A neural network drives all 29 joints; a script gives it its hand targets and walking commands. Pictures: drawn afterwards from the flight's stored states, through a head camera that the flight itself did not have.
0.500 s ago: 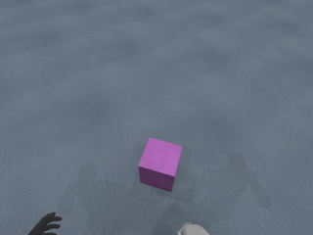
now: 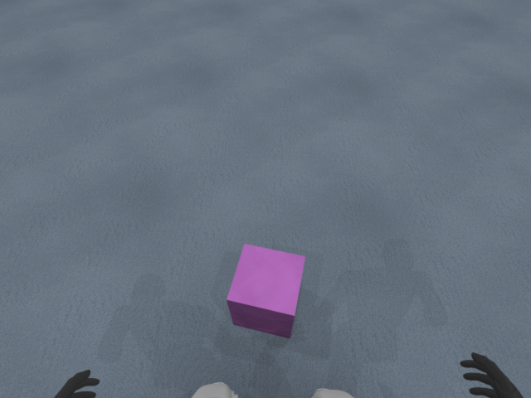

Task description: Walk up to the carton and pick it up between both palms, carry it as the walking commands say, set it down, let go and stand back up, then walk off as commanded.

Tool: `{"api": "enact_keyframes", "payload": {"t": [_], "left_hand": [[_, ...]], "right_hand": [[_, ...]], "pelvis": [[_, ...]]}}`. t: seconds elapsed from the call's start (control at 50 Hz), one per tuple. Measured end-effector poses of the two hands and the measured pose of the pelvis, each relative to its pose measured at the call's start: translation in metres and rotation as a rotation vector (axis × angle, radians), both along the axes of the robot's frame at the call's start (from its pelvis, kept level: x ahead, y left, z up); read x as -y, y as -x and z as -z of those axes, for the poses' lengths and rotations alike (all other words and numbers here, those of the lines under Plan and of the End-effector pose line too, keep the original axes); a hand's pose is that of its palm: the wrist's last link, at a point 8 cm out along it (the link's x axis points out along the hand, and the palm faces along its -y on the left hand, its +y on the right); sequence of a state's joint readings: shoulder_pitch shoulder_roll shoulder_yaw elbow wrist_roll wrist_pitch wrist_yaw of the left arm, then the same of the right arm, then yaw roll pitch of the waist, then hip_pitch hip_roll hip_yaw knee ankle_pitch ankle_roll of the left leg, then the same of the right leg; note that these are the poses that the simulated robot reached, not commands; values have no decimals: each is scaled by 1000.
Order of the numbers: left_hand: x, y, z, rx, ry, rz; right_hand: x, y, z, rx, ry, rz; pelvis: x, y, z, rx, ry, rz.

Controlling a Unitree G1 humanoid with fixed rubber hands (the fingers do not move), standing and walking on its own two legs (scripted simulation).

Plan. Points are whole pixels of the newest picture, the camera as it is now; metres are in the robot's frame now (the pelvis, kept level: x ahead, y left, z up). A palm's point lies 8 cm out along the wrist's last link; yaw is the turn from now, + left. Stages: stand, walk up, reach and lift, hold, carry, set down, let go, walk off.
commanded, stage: walk up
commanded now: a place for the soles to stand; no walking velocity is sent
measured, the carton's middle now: (267, 292) +0.51 +0.03 -0.61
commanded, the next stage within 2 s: reach and lift in 1.98 s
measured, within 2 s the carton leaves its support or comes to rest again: neither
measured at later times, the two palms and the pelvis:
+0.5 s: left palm (42, 392) +0.13 +0.34 -0.05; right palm out of the picture +0.09 -0.33 -0.06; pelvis +0.00 +0.02 +0.02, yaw -4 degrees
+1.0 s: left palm (23, 339) +0.21 +0.41 -0.07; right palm out of the picture +0.05 -0.24 -0.07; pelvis +0.06 +0.10 +0.01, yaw -12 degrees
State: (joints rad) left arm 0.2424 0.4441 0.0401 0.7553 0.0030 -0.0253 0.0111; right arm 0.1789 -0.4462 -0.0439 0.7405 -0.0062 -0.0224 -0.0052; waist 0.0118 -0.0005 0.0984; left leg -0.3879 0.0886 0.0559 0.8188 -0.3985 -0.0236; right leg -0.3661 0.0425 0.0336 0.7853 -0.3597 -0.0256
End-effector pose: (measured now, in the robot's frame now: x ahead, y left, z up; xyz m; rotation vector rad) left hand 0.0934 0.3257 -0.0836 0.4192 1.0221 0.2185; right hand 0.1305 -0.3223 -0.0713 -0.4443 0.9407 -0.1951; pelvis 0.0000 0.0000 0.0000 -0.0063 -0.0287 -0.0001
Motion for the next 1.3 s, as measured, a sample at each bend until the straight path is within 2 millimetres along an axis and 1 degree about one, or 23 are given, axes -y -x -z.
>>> {"api": "enact_keyframes", "payload": {"t": [0.08, 0.16, 0.22, 0.3, 0.42, 0.46, 0.48, 0.52, 0.56, 0.6, 0.66, 0.7, 0.72, 0.76, 0.84, 0.88, 0.94, 1.0, 1.06, 1.12, 1.18, 1.24, 1.3], "left_hand": [[0, -10, -3, -9, -1, 27], [-1, -31, -12, 18, -2, 44], [-2, -44, -17, 35, -7, 55], [-2, -53, -22, 34, -12, 77], [3, -59, -25, 22, -4, 101], [0, -55, -27, 27, -24, 110], [-6, -49, -29, 24, -43, 110], [-23, -32, -33, 0, -86, 96], [-46, -13, -40, -37, -131, 74], [-70, 1, -46, -69, -170, 57], [-104, 10, -49, -110, -207, 54], [-124, 7, -42, -132, -222, 66], [-131, 2, -37, -133, -224, 69], [-133, -14, -30, -124, -209, 88], [-120, -52, -21, -97, -132, 158], [-110, -69, -19, -89, -94, 187], [-97, -92, -15, -71, -61, 208], [-87, -114, -13, -38, -39, 215], [-78, -138, -13, -11, -7, 228], [-65, -165, -15, 15, 28, 243], [-54, -188, -17, 34, 52, 262], [-46, -205, -20, 43, 62, 279], [-41, -215, -22, 42, 62, 289]], "right_hand": [[0, -13, -5, 32, -13, 28], [-1, -11, -8, 28, -17, 43], [3, -3, -8, 15, -18, 69], [6, 10, -8, -6, -23, 106], [8, 37, -6, -58, -29, 149], [10, 43, -6, -69, -32, 142], [10, 44, -7, -69, -32, 139], [10, 44, -9, -63, -27, 138], [6, 45, -10, -60, -23, 139], [-1, 47, -8, -74, -25, 140], [-20, 50, -4, -99, -30, 154], [-34, 52, 1, -97, -18, 167], [-41, 54, 4, -97, -9, 170], [-55, 63, 7, -100, -17, 196], [-77, 80, 1, -116, -30, 250], [-80, 85, -2, -122, -26, 265], [-78, 86, -3, -121, -18, 286], [-78, 78, -1, -112, -20, 308], [-85, 64, -1, -96, -25, 316], [-93, 51, -3, -84, -30, 307], [-94, 38, -7, -72, -34, 314], [-91, 27, -12, -54, -32, 328], [-88, 20, -15, -42, -30, 340]], "pelvis": [[-3, -3, -4, 2, -17, 8], [-6, -4, -9, 0, -17, 27], [-6, -3, -12, 3, -15, 38], [-7, 0, -15, 6, -20, 50], [-9, 5, -20, 8, -24, 66], [-11, 5, -20, 3, -19, 66], [-14, 4, -19, 1, -16, 70], [-21, 2, -20, -1, -7, 81], [-31, -1, -20, 1, 2, 90], [-42, -4, -19, 3, 3, 97], [-61, -11, -15, 6, -5, 109], [-76, -16, -8, 8, -14, 117], [-83, -18, -4, 11, -16, 121], [-93, -22, -3, 17, -13, 141], [-100, -31, -10, 27, -2, 172], [-101, -37, -14, 25, 2, 186], [-101, -47, -13, 22, 5, 202], [-101, -56, -12, 22, 11, 211], [-104, -67, -14, 19, 0, 219], [-106, -77, -18, 11, -8, 232], [-106, -84, -23, 8, -5, 241], [-106, -86, -25, 8, -6, 249], [-106, -88, -28, 11, -8, 255]]}}
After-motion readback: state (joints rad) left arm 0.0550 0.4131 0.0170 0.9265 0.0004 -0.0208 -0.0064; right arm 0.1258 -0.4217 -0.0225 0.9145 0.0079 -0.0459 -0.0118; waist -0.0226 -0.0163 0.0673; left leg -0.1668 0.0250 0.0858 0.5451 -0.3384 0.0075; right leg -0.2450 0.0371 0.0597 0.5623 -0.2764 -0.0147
